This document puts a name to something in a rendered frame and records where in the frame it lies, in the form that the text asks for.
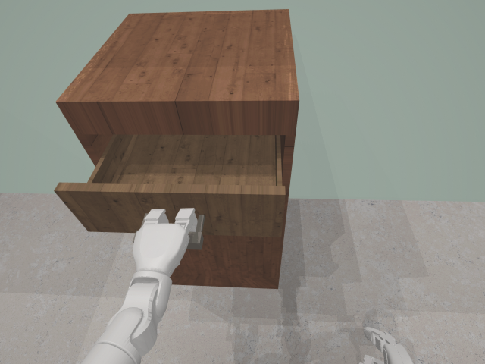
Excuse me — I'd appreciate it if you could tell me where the robot right hand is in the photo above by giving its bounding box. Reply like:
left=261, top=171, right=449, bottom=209
left=359, top=327, right=414, bottom=364

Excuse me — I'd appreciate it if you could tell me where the drawer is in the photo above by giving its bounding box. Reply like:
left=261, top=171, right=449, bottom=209
left=54, top=135, right=286, bottom=237

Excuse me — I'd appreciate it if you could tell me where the handle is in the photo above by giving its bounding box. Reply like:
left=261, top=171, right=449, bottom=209
left=133, top=213, right=205, bottom=250

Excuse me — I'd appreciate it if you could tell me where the cabinet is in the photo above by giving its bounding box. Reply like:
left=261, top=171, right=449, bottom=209
left=56, top=9, right=299, bottom=289

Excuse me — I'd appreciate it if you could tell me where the robot left forearm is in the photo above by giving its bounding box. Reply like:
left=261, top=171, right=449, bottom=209
left=80, top=270, right=172, bottom=364

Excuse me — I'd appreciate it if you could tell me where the robot left hand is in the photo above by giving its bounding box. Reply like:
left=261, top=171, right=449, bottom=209
left=133, top=208, right=198, bottom=277

